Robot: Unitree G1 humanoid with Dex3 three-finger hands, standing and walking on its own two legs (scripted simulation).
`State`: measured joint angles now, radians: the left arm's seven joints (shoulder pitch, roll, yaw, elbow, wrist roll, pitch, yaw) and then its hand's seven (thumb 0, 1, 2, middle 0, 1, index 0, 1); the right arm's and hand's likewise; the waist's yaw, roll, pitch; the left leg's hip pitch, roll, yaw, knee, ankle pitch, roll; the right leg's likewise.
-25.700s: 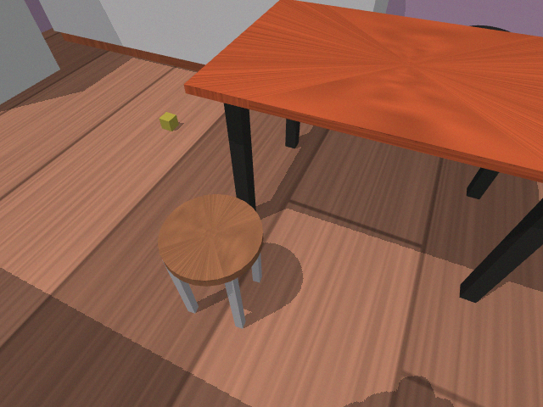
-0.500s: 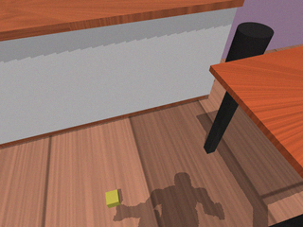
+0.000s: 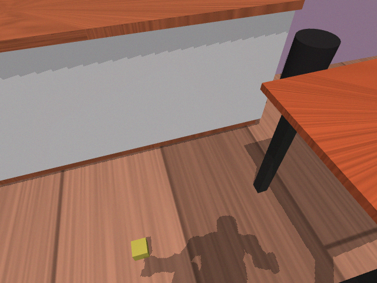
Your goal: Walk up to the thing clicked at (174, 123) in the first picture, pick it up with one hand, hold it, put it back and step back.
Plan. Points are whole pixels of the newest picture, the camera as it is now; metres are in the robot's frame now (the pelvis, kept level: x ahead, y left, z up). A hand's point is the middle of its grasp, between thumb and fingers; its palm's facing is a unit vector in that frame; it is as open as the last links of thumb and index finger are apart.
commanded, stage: stand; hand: left
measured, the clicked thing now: (140, 249) +0.39 +0.26 -0.75
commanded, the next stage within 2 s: walk up in 0.24 s
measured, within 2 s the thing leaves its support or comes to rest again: neither
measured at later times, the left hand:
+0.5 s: hand out of the picture +0.07 +0.29 -0.17, palm faces -0.03 -0.92 -0.38, open 7.4 cm
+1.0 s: hand out of the picture -0.04 +0.30 -0.18, palm faces -0.09 -0.91 -0.40, open 7.4 cm
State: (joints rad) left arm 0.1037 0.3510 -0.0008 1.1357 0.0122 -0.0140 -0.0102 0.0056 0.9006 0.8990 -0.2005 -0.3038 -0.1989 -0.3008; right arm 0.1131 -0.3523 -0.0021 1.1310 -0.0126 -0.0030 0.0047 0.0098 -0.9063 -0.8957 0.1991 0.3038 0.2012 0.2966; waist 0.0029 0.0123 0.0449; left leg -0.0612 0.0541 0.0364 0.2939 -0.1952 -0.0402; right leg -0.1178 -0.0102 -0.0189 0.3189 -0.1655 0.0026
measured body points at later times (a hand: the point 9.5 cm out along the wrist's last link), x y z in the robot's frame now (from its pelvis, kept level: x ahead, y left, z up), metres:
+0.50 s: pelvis -0.05 +0.03 -0.02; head +0.02 +0.03 +0.42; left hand +0.07 +0.34 -0.15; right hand +0.04 -0.30 -0.14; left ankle -0.08 +0.15 -0.73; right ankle +0.01 -0.12 -0.75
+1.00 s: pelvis -0.15 +0.03 -0.03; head -0.09 +0.02 +0.41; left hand -0.03 +0.34 -0.15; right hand -0.06 -0.29 -0.15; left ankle -0.08 +0.15 -0.75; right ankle -0.18 -0.09 -0.75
